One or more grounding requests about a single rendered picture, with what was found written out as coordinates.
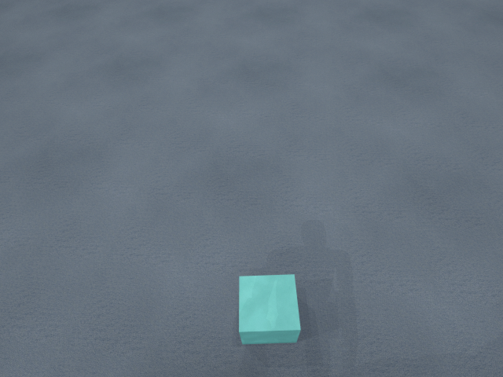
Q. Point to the carton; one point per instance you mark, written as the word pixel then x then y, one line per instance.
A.
pixel 268 309

